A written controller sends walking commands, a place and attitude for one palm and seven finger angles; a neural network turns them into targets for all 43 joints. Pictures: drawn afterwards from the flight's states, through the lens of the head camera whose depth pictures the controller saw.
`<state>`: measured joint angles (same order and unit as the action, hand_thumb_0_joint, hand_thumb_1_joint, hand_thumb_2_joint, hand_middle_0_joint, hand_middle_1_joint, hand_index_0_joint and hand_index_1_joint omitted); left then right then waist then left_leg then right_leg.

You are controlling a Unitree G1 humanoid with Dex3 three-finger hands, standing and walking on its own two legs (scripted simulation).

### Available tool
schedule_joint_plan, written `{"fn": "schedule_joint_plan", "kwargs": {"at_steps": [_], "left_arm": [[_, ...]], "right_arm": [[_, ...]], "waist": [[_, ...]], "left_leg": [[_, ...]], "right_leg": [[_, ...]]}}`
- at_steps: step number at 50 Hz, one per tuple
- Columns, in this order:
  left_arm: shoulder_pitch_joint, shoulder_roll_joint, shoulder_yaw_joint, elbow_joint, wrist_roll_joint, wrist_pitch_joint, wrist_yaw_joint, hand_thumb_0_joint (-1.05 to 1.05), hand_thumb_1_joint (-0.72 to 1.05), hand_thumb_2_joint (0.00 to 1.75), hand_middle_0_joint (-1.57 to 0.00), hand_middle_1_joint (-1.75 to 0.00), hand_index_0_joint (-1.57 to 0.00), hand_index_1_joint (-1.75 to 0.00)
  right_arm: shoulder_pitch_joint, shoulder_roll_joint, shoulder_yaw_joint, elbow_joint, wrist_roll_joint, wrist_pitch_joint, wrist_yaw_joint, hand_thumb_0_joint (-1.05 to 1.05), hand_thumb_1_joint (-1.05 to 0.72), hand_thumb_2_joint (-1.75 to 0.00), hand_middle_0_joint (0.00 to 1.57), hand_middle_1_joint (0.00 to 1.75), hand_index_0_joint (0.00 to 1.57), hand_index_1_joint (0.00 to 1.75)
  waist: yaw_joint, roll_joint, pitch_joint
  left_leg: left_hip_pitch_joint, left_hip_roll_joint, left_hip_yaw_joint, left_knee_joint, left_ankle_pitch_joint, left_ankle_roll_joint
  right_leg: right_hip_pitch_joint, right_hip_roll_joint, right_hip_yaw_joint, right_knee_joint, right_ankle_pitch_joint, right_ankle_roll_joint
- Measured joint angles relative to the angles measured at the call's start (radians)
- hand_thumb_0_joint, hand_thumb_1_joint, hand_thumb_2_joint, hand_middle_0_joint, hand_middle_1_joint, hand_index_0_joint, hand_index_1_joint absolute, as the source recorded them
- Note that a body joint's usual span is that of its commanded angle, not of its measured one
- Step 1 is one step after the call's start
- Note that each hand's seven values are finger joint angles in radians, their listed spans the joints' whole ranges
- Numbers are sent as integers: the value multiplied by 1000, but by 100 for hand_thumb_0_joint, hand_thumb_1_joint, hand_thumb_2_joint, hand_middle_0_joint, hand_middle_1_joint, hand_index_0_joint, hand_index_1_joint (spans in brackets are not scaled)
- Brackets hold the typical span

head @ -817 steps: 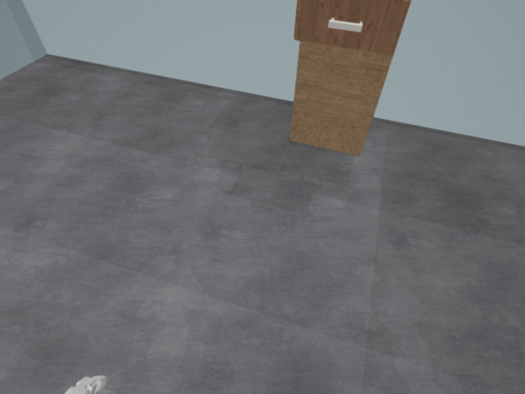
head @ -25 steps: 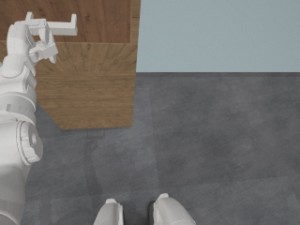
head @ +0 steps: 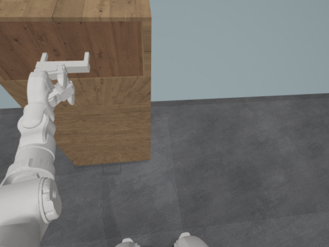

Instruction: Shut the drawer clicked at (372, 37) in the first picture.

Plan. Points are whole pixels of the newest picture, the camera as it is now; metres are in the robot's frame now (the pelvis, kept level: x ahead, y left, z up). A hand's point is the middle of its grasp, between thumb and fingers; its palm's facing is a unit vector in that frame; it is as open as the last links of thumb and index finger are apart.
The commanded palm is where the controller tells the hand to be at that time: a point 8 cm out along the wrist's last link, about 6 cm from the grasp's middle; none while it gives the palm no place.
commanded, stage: pull the fist back off the drawer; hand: left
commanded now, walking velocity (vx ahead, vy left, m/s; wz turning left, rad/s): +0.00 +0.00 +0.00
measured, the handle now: (65, 61) +0.57 +0.22 +0.09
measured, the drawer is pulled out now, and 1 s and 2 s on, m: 0.00 0.00 0.00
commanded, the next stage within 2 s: draw the hand back to the body in 0.06 s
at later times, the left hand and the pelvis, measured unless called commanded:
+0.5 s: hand (51, 115) +0.38 +0.21 +0.12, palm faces +0.08 -1.00 -0.03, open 3.3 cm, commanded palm +0.34 +0.25 +0.13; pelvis +0.01 -0.01 +0.02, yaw +1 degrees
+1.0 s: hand (7, 170) +0.25 +0.22 +0.17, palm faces +0.35 -0.89 -0.28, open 3.3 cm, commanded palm +0.20 +0.26 +0.18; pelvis +0.00 -0.02 +0.05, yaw +2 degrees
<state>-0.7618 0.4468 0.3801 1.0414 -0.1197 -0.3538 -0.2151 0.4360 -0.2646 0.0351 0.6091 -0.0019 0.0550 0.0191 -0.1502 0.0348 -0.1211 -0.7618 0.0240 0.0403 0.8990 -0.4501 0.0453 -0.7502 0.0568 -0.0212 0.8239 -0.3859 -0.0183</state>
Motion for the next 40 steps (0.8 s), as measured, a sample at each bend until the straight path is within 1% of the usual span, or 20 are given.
{"fn": "schedule_joint_plan", "kwargs": {"at_steps": [3, 5, 10, 12, 14, 16, 18, 22, 25, 28, 30, 34, 35, 37, 40], "left_arm": [[47, -26, -5, -28, -13, 16, 0, 1, 90, 91, -140, -160, -140, -160], [64, -34, 0, -41, -14, 24, 4, 1, 90, 91, -140, -160, -140, -160], [91, -41, -23, -103, -19, 9, 11, 2, 90, 91, -140, -160, -140, -160], [123, -51, -35, -162, -30, 7, 1, 2, 90, 91, -140, -160, -140, -160], [176, -67, -54, -233, -52, 16, -11, 2, 90, 90, -140, -160, -140, -160], [236, -88, -72, -296, -74, 39, -24, 2, 90, 90, -140, -160, -140, -160], [291, -104, -78, -341, -91, 74, -31, 1, 90, 90, -140, -160, -140, -160], [387, -115, -76, -426, -102, 143, -17, 1, 90, 90, -140, -160, -140, -160], [461, -122, -84, -522, -107, 152, -5, 2, 90, 90, -140, -160, -140, -160], [516, -127, -93, -601, -122, 149, -14, 2, 90, 90, -140, -160, -140, -160], [539, -127, -102, -636, -133, 157, -26, 2, 90, 90, -141, -160, -140, -160], [574, -127, -120, -683, -153, 213, -51, 1, 90, 90, -141, -160, -141, -160], [590, -123, -132, -706, -129, 224, -24, 1, 90, 90, -141, -160, -141, -160], [635, -121, -160, -769, -78, 232, 61, 1, 90, 90, -141, -160, -141, -160], [716, -134, -189, -872, -29, 243, 164, 1, 90, 90, -141, -160, -141, -160]], "right_arm": [[-17, 6, -2, -7, 9, 7, -2, 1, -91, -90, 20, 30, 20, 30], [-34, 11, -1, -11, 12, 8, -6, 1, -91, -90, 20, 30, 20, 30], [-72, 14, -9, -17, 15, -5, -13, 1, -91, -90, 20, 30, 20, 30], [-82, 12, -15, -16, 17, -6, -12, 1, -91, -90, 20, 30, 20, 30], [-84, 9, -22, -17, 23, -8, -12, 1, -91, -90, 20, 30, 20, 30], [-82, 6, -25, -19, 31, -10, -11, 1, -91, -90, 20, 30, 20, 30], [-83, 6, -21, -23, 39, -9, -14, 1, -91, -90, 20, 30, 20, 30], [-97, 9, -12, -42, 49, -17, -25, 1, -91, -90, 20, 30, 20, 30], [-112, 11, -10, -54, 49, -39, -33, 1, -91, -90, 20, 30, 20, 30], [-130, 10, -7, -50, 51, -61, -42, 1, -91, -90, 20, 30, 20, 30], [-142, 7, -3, -45, 55, -74, -49, 1, -91, -90, 20, 30, 20, 30], [-167, -1, 6, -40, 64, -98, -64, 1, -91, -90, 20, 30, 20, 30], [-177, 0, 6, -38, 62, -102, -68, 1, -91, -90, 20, 30, 20, 30], [-199, 5, 3, -33, 57, -106, -75, 1, -91, -90, 20, 30, 20, 30], [-220, 12, 3, -29, 51, -112, -82, 1, -91, -90, 20, 30, 20, 30]], "waist": [[15, -1, -2], [21, -6, 2], [39, -11, 16], [48, -8, 15], [58, 0, 9], [69, 7, -2], [77, 9, -11], [84, 8, -4], [95, 8, 9], [110, 10, 18], [118, 12, 23], [132, 23, 29], [136, 24, 37], [142, 25, 57], [150, 24, 81]], "left_leg": [[36, -2, 3, -17, -4, 0], [52, -3, 2, -25, -4, -1], [69, -6, -8, -33, -1, -6], [79, -7, -8, -42, 1, -8], [102, -7, -7, -58, 5, -9], [135, -9, -4, -82, 10, -8], [171, -11, -1, -107, 16, -7], [233, -14, -2, -145, 31, -10], [270, -15, -5, -164, 43, -12], [303, -17, -11, -179, 54, -15], [323, -19, -17, -187, 61, -16], [360, -26, -25, -208, 77, -17], [376, -27, -23, -219, 83, -17], [414, -29, -18, -251, 99, -19], [465, -31, -12, -305, 126, -19]], "right_leg": [[33, -1, 4, -12, -6, 0], [48, -2, 3, -17, -8, 0], [69, -5, -6, -25, -10, -3], [79, -5, -6, -33, -8, -4], [102, -5, -4, -49, -4, -4], [132, -6, 0, -70, 0, -3], [165, -8, 4, -89, 3, -3], [224, -10, 4, -118, 13, -6], [262, -10, 1, -136, 23, -9], [296, -12, -5, -150, 31, -11], [319, -14, -11, -158, 35, -13], [358, -20, -19, -176, 46, -14], [372, -21, -17, -182, 50, -15], [404, -23, -11, -206, 63, -15], [449, -24, -4, -248, 86, -15]]}}
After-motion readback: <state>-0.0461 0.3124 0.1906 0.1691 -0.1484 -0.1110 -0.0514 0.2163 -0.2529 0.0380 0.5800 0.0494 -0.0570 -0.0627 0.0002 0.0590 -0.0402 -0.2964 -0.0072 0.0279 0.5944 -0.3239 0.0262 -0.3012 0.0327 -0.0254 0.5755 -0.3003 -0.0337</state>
